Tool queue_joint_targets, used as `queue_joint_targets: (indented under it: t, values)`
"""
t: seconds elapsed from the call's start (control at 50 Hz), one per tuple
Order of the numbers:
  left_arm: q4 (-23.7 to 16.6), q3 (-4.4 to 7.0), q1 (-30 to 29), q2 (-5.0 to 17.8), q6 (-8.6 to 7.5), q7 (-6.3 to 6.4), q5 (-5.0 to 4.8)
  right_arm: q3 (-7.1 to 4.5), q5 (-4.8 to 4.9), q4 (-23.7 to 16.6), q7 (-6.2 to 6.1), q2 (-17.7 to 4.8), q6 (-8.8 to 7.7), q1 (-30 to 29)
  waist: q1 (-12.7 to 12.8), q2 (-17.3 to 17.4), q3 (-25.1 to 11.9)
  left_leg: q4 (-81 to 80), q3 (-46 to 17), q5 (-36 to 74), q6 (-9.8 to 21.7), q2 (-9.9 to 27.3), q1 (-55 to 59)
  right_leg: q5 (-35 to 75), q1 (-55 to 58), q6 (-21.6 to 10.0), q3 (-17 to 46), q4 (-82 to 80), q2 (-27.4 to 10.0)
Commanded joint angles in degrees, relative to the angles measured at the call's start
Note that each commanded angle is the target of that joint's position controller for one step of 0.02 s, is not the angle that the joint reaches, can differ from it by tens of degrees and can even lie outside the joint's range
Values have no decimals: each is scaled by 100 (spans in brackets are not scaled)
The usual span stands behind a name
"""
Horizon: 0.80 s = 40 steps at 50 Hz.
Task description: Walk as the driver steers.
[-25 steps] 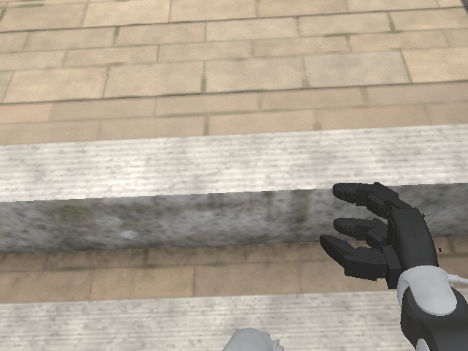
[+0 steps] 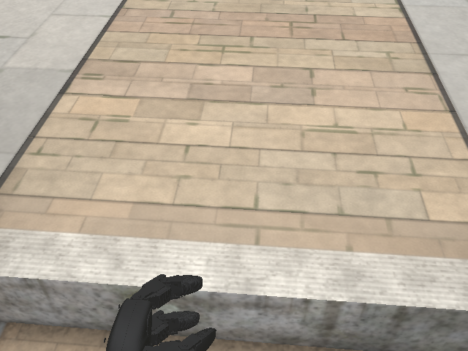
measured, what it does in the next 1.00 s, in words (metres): steps on the spot: right foot, then right foot 0.22 m lower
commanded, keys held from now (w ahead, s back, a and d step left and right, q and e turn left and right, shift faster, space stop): w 1.00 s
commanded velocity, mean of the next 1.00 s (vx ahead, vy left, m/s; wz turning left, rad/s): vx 0.50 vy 0.00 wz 0.07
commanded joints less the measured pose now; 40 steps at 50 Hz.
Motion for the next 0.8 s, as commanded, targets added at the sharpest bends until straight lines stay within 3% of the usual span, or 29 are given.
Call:
queue_joint_targets:
  t: [0.02, 0.1, 0.12, 0.18, 0.2, 0.22, 0.24, 0.26, 0.28, 0.3, 0.32, 0.38, 0.4, 0.42, 0.44, 0.46, 0.48, 0.52, 0.56, 0.58, 0.6, 0.62, 0.64, 0.66, 0.68, 0.72, 0.76, 0.78, 0.8]
  values:
    - [117, 296, 529, 625, 136, 45, -170, -244, -52, -532, 2, -835, -236, -549, 260, 121, 146, -2334, -2376, -2080, 887, 1337, 167, -290, 186, 97, -26, -650, -105]
    - [431, 421, 1286, 681, 276, 78, -321, -222, -147, -1157, -126, -748, -221, -1708, 706, 234, -257, -2124, -1745, -1489, 728, 1656, -280, -445, 1387, 3, -122, -1195, -78]
    - [583, 447, 1606, 753, 312, 53, -179, -244, -197, -1025, -61, -764, -221, -1484, 668, 172, -215, -1862, -1443, -1904, 617, 1558, 94, -446, 1254, 6, -581, -1647, 43]
    - [946, 495, 3119, 922, 276, 81, -199, -172, -312, -1657, -116, -452, -182, -2820, 1376, 599, 2, -738, -562, -1850, -20, 1335, -1558, -1145, 3403, -506, -788, -3810, -39]
    - [1252, 428, 4039, 774, 277, 103, -135, -70, -249, -1873, -131, -121, -128, -3644, 1983, 316, 373, 268, 440, -1665, -610, 711, -2435, -735, 4478, -884, -1022, -6150, -237]
    - [1525, 320, 3707, 378, 230, 64, -173, 58, -35, -1622, -189, 538, -9, -3016, 1690, -1238, 641, 3507, 1187, -1259, -368, 103, -2478, 366, 4466, -1179, -754, -7474, -632]
    - [1474, 8, 3551, -83, -78, 46, 230, 204, -101, -1844, -210, 872, -24, -2640, 1307, -2529, 213, 7310, 841, -1044, -797, -733, -1907, 1725, 3721, -1112, 408, -7021, -328]
    - [983, -6, 2303, 190, -219, 15, 518, 155, 66, -2019, -264, 839, 45, -1628, -38, -1303, 83, 7922, -272, -558, -1116, -671, -2083, 1816, 3620, -739, 893, -7132, -363]
    - [766, 300, 1873, 1015, -355, 180, 377, 110, -165, -2208, -178, 413, 16, -1654, -395, -166, 477, 7071, -514, -415, -1156, -97, -2114, -237, 3242, -664, 1668, -7805, -776]
    - [985, 559, 2341, 1292, -478, 329, 183, 24, -432, -2020, 14, -100, -79, -1990, 64, 1459, 346, 6159, -347, 188, -1107, 70, -1829, -1037, 3789, -349, 1069, -7692, -473]
    - [1417, 623, 3057, 1287, -526, 463, 77, 116, -332, -2152, 115, 174, -114, -2711, 606, 1341, 353, 5756, 260, 363, -1017, 74, -1584, 13, 3937, -645, 790, -8892, -596]
    - [1631, 652, 3074, 1317, -555, 437, 232, 231, -57, -2416, 147, 704, 41, -2728, 447, 117, -116, 8513, 375, -81, -632, -141, -3670, 2251, 6592, -1612, 1319, -8635, -1271]
    - [1596, 779, 3488, 1526, -682, 343, 130, 319, -240, -2784, 77, 534, -14, -2809, 401, -190, 86, 8749, -48, -730, -396, 255, -4868, 3502, 7570, -1831, 2031, -8088, -1726]
    - [1191, 1264, 2923, 2797, -851, 435, -44, 311, -90, -3518, 47, -47, 54, -2969, 207, -2399, 422, 7405, -1000, -1181, -409, 1371, -5773, 2025, 8216, -2334, 4708, -8860, -3497]
    - [920, 1291, 2121, 2371, -943, 698, 59, 118, -61, -3802, 143, -662, 135, -3862, 387, -2372, 1061, 4989, -2222, 100, -340, 2515, -5547, -2067, 6870, -2528, 7310, -9664, -4044]
    - [1128, 1024, 2406, 1648, -836, 752, 214, -101, -23, -3463, 227, -1003, 105, -4680, 612, -141, 678, 5600, -1509, 746, -515, 1812, -5037, -2669, 6747, -2456, 6114, -9633, -3140]
    - [995, 981, 2465, 1635, -695, 700, 115, -18, 99, -3252, 388, -754, 92, -4511, 732, 960, 717, 4182, -561, 1267, -599, 1802, -3930, -2073, 6130, -2035, 4959, -9615, -2508]
    - [791, 1003, 1548, 1766, -579, 712, -78, 179, 348, -2902, 558, -230, 25, -3904, 565, 853, 769, 671, 555, 900, -538, 1665, -710, 1225, 4308, -1395, 2250, -9389, -1517]
    - [1269, 1109, 2049, 1971, -512, 435, -87, 128, 499, -2319, 320, -20, -126, -2457, 382, -627, -376, -1256, 1379, 1044, -290, 690, 1575, 7131, 5051, -1195, 1108, -8244, -929]
    - [1561, 1178, 2555, 2121, -451, 286, -218, 94, 416, -2121, 201, -40, -234, -2081, 304, -977, -1114, -2260, 1683, 1730, -285, 465, 2308, 8001, 5501, -1030, 812, -7439, -673]
    - [1664, 1141, 2268, 1952, -414, 122, -387, 29, 242, -1802, 163, -152, -381, -1557, 13, -631, -1744, -2426, 1166, 3198, -1, 692, 3635, 7144, 4750, -576, 447, -6433, -411]
    - [1504, 1158, 1251, 1942, -492, 79, -454, -80, 258, -1332, 194, -324, -458, -344, -904, -234, -1695, -3724, 1257, 4484, -123, 712, 4110, 5639, 4561, -397, 252, -5422, -126]
    - [1281, 1136, 632, 1582, -517, 65, -311, -122, 154, -980, 238, -424, -524, 59, -1129, 196, -654, -5372, 962, 5935, 27, 1315, 4188, 256, 3437, -417, 46, -3508, 498]
    - [991, 1042, 941, 1012, -548, 205, -424, -121, -169, -682, 269, -683, -612, -14, -378, 817, -52, -3706, 156, 9920, 84, 2206, 5677, -1934, 439, -295, 177, -670, 682]
    - [855, 873, 775, 592, -568, 296, -367, -248, -344, -259, 171, -871, -544, 632, -514, 639, -577, -2594, -242, 12176, 650, 2877, 6597, -2585, -1099, -348, 545, 1339, 730]
    - [65, 587, -248, 227, -512, 371, -167, -173, -500, 326, 152, -427, -436, 1145, -471, 323, -642, -2806, -28, 8385, 604, 2847, 6773, -3175, -3080, -620, 785, 3762, 795]
    - [-415, 213, -686, -208, -443, 340, -18, -2, -332, 729, 327, 36, -551, 999, 13, 441, 39, -3340, 575, 6320, 154, 2578, 5383, -3461, -3477, -869, 951, 4254, 651]
    - [-377, 140, -1371, -20, -400, 282, 183, 63, -247, 965, 272, 372, -550, 2038, -733, 4, -275, -2616, 194, 8044, 170, 2115, 6604, -3514, -3851, -871, 308, 4131, 748]
    - [-699, 96, -1789, 44, -313, 206, 221, -10, -152, 1048, 127, 101, -572, 2432, -835, 162, -600, -2645, -144, 8410, 354, 2222, 7240, -3720, -4100, -696, 202, 3432, 623]
Velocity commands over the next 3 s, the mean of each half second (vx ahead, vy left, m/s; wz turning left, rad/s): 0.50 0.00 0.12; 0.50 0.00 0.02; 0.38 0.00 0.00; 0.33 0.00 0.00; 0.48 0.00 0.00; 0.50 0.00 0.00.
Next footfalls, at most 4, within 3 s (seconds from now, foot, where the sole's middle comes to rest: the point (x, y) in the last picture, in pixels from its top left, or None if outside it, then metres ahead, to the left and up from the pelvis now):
0.20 right None -0.04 -0.13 -0.72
0.38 right None -0.09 -0.18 -0.94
0.64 left None -0.06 0.11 -0.94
0.96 right None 0.04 -0.11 -0.73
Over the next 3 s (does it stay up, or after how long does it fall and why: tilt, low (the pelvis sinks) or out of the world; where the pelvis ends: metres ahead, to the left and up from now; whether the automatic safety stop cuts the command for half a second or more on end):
stays up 0.23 0.27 0.06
